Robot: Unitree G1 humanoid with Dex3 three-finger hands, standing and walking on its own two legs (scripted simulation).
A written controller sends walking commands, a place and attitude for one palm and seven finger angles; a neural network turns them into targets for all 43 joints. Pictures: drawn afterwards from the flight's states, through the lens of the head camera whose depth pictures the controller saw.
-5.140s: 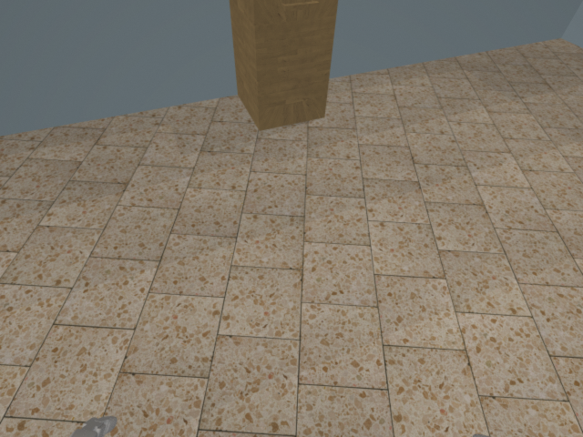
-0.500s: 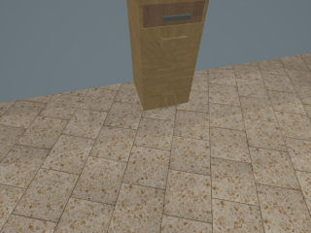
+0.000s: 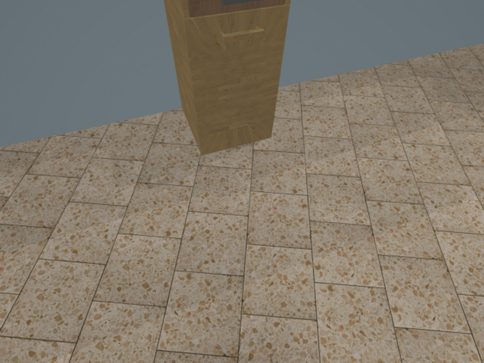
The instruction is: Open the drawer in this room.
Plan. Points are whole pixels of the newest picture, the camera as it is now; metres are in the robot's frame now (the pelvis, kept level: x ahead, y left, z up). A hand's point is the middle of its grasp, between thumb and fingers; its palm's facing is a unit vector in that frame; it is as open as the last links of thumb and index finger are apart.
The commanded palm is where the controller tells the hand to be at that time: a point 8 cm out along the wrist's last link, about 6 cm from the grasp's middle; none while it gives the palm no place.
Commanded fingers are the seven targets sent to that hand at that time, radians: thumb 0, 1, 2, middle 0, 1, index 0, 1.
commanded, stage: walk to a spot facing it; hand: left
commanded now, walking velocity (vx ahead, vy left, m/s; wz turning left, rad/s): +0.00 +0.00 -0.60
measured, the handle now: out of the picture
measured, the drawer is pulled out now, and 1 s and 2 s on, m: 0.00 0.00 0.00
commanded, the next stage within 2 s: none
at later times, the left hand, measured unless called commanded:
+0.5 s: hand out of the picture +0.11 +0.14 -0.14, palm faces -0.20 -0.95 -0.25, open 7.4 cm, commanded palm none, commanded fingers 0.00 0.90 0.90 -0.20 -0.30 -0.20 -0.30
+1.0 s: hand (176, 265) +0.33 +0.17 -0.17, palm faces -0.44 -0.88 -0.20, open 7.4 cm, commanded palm none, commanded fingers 0.00 0.90 0.90 -0.20 -0.30 -0.20 -0.30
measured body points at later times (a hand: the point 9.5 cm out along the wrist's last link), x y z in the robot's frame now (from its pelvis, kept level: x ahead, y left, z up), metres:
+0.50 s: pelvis +0.03 -0.05 +0.01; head +0.06 -0.08 +0.46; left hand +0.12 +0.19 -0.12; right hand +0.08 -0.32 -0.14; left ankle +0.07 +0.11 -0.64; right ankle +0.00 -0.11 -0.73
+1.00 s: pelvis +0.22 -0.01 +0.01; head +0.26 +0.00 +0.45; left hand +0.35 +0.22 -0.16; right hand +0.18 -0.26 -0.12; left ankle +0.26 +0.06 -0.73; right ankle +0.09 -0.11 -0.63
